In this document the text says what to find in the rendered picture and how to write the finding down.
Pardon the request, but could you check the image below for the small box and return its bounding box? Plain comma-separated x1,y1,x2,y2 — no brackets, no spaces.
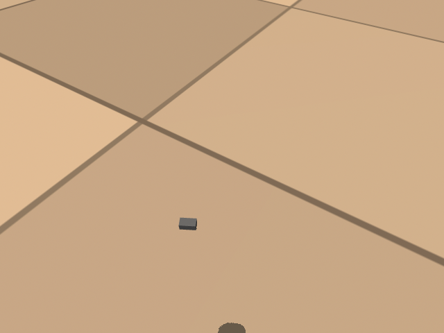
179,218,197,230

